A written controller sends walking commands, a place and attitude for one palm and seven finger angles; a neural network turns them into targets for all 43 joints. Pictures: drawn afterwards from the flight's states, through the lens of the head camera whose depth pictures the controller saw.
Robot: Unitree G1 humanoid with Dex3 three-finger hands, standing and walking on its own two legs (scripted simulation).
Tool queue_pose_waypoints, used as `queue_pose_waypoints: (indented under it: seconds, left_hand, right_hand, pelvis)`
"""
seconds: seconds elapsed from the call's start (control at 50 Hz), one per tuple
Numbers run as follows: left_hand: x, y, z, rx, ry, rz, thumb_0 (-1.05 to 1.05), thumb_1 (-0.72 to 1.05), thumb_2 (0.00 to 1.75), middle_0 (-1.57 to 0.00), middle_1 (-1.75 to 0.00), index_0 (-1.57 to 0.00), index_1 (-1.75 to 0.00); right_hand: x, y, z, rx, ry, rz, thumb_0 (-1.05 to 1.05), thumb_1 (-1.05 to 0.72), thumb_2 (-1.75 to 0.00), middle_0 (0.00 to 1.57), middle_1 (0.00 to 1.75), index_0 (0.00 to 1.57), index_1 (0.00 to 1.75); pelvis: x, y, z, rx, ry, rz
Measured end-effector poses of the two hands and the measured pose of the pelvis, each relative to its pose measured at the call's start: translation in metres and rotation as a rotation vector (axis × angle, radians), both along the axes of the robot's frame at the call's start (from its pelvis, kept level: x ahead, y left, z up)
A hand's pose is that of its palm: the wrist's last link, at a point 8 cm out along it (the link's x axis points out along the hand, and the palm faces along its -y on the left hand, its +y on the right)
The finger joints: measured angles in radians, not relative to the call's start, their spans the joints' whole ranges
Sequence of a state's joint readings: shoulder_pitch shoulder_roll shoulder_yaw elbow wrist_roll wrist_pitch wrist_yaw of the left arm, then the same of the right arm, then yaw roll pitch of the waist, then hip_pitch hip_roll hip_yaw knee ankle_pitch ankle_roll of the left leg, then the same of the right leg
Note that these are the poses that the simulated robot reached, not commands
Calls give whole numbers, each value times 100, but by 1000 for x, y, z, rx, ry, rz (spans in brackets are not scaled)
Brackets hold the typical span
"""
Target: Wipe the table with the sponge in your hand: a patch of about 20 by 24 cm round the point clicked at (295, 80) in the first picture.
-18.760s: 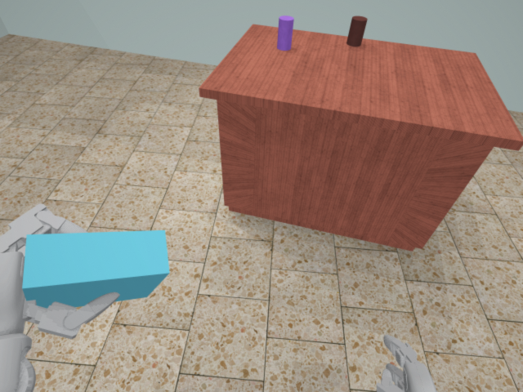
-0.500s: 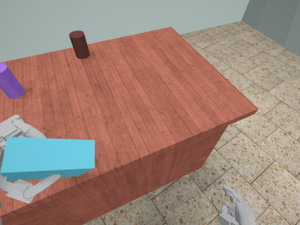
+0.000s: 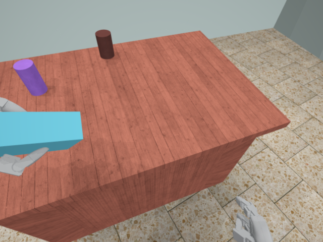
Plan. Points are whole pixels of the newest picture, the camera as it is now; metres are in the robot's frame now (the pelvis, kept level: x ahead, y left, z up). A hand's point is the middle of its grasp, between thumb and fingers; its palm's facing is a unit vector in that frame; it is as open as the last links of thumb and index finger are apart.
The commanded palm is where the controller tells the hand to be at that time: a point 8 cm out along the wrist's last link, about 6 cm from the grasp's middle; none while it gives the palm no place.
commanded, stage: come to a stop and stand still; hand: left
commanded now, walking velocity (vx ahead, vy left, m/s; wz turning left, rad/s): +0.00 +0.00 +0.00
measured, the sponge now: (49, 133) +0.26 +0.25 +0.16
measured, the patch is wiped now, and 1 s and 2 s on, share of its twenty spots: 0.00 0.00 0.00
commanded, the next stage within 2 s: look again from close up in 0.44 s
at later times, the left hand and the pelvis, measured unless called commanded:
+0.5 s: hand (19, 147) +0.22 +0.28 +0.17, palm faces +0.41 -0.86 -0.31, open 9.6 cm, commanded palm +0.17 +0.32 +0.18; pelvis +0.01 +0.04 +0.00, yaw +1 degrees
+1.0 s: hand (21, 140) +0.24 +0.29 +0.16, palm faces +0.38 -0.78 -0.49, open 9.6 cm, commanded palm +0.17 +0.31 +0.18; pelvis +0.02 +0.03 +0.00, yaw +1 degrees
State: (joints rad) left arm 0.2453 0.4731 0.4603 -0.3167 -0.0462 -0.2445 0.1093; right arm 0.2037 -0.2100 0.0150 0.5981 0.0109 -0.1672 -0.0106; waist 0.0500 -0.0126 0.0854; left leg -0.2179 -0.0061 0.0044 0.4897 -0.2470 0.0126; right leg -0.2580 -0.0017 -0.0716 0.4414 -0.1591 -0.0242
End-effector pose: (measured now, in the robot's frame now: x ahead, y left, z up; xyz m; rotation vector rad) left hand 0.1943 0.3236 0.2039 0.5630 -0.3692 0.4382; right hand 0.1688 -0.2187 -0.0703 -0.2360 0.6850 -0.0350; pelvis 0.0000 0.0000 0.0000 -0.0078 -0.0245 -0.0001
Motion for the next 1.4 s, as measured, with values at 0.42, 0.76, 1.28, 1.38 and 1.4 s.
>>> queue_pose_waypoints:
  seconds: [0.42,0.76,1.28,1.38,1.4]
  left_hand:
    - [-22,6,-16,-105,-57,-70,-1,-45,102,-77,-137,-78,-136]
    - [7,-6,-31,-96,95,-135,-1,-45,102,-77,-137,-78,-136]
    - [-13,-25,-41,-106,142,-195,-1,-45,102,-77,-137,-78,-136]
    - [-21,3,-43,-106,118,-74,-1,-46,102,-78,-136,-79,-135]
    - [-22,7,-41,-113,101,-53,-1,-46,102,-78,-136,-79,-135]
  right_hand:
    - [0,48,9,7,-28,59,1,-90,-90,20,30,20,30]
    - [28,34,16,-30,-21,6,1,-90,-90,20,30,20,30]
    - [-4,27,5,17,-20,-42,1,-90,-90,20,30,20,30]
    - [-10,23,6,-20,0,-28,1,-90,-90,20,30,20,30]
    - [-10,23,7,-26,0,-20,1,-90,-90,20,30,20,30]
  pelvis:
    - [2,33,0,-11,-22,17]
    - [20,32,3,-15,9,15]
    - [6,28,0,-3,-5,2]
    - [2,23,0,-7,-9,14]
    - [1,23,0,-8,-10,16]
